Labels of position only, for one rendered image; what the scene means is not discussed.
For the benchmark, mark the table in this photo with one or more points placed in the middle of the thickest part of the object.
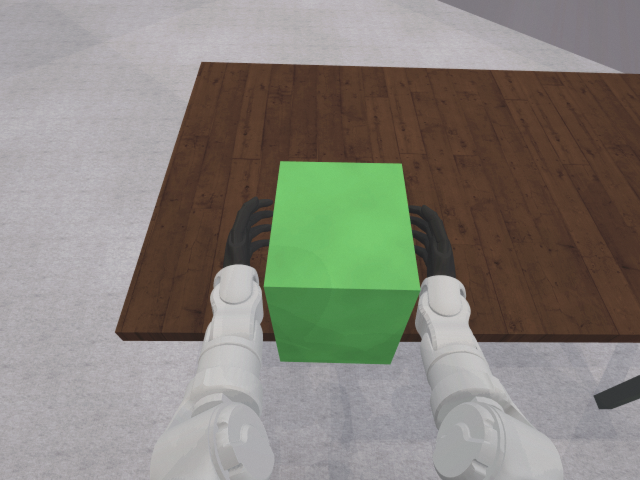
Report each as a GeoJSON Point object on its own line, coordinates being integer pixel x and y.
{"type": "Point", "coordinates": [535, 175]}

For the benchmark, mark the right robot hand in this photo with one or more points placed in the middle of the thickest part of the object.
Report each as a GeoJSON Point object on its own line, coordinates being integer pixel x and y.
{"type": "Point", "coordinates": [438, 255]}

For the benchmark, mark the carton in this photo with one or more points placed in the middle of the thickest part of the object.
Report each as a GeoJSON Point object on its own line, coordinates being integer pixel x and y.
{"type": "Point", "coordinates": [341, 278]}

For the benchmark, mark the left robot hand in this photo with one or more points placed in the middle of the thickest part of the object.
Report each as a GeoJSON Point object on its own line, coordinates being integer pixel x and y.
{"type": "Point", "coordinates": [239, 247]}

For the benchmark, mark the left robot forearm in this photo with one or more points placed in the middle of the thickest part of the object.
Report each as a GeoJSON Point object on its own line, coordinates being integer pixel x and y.
{"type": "Point", "coordinates": [231, 356]}

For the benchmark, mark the right robot forearm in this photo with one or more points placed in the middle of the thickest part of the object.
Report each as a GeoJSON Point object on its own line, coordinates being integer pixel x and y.
{"type": "Point", "coordinates": [454, 363]}

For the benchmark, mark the right robot upper arm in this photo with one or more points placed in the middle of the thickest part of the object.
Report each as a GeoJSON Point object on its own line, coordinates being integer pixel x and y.
{"type": "Point", "coordinates": [477, 441]}

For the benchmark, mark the left robot upper arm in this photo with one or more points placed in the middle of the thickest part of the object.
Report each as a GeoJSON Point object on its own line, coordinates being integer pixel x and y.
{"type": "Point", "coordinates": [226, 442]}

